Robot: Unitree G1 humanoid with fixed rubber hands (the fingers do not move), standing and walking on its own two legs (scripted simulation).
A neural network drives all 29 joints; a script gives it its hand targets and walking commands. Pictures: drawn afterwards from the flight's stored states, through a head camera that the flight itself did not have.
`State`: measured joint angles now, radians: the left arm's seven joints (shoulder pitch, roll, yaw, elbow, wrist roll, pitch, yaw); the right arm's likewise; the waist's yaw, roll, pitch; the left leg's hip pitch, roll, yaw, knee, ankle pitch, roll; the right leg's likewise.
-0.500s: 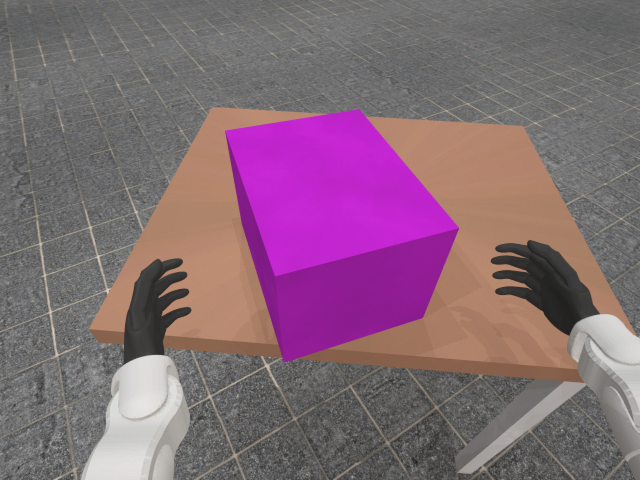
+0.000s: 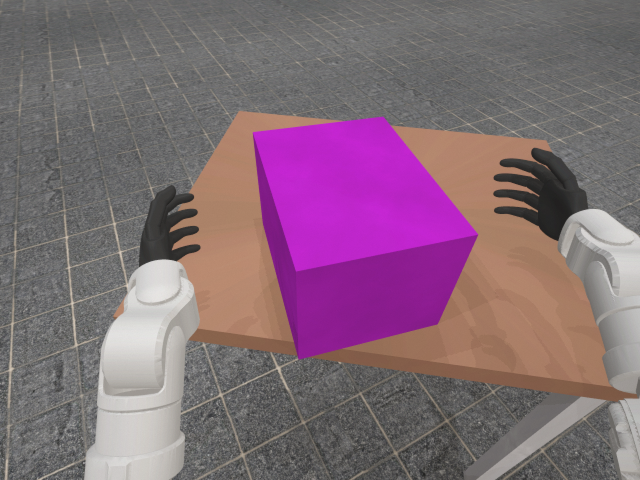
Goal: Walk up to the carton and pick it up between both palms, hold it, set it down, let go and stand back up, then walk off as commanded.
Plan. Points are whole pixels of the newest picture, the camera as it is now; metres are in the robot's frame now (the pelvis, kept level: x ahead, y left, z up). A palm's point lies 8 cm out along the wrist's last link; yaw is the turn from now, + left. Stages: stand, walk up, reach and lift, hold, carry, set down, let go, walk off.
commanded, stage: reach and lift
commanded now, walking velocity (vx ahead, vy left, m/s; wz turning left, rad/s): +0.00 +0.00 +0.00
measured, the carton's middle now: (344, 227) +0.47 +0.00 +0.06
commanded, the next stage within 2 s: none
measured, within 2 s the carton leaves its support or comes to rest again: neither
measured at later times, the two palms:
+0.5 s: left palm (163, 221) +0.33 +0.21 +0.18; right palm (534, 157) +0.44 -0.22 +0.22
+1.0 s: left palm (166, 181) +0.38 +0.22 +0.20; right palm (504, 123) +0.49 -0.19 +0.24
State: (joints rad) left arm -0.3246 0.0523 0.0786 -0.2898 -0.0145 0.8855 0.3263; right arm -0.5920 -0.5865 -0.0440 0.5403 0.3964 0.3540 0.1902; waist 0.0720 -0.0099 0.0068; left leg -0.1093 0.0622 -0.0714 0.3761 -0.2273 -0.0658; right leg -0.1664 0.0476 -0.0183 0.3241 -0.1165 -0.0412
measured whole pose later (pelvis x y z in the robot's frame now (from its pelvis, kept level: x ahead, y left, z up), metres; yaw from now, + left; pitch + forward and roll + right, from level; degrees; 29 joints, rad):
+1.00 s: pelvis +0.02 +0.00 +0.00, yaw +0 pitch +4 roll -1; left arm -0.76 0.12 0.08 0.12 -0.08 0.86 0.32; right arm -1.11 -0.59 -0.04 1.01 0.40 0.37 0.21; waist 0.16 0.01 -0.05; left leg -0.22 0.06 -0.07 0.38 -0.23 -0.06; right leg -0.27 0.05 -0.02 0.30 -0.11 -0.03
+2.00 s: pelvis +0.01 -0.01 +0.00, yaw +0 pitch +10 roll +0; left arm -0.74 0.03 0.08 0.54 -0.08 0.37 0.27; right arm -1.01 -0.51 0.00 1.15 0.40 0.13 0.15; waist 0.20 0.01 -0.08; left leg -0.36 0.06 -0.07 0.38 -0.20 -0.07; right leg -0.42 0.05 -0.02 0.33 -0.09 -0.04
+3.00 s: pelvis +0.01 -0.01 +0.00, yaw +0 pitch +10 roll -1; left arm -0.74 -0.07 0.13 0.54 -0.06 0.34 0.32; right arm -1.05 -0.39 0.00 1.15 0.36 0.12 0.05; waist 0.18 0.01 -0.08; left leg -0.36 0.07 -0.07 0.38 -0.20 -0.08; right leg -0.42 0.06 -0.02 0.33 -0.09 -0.04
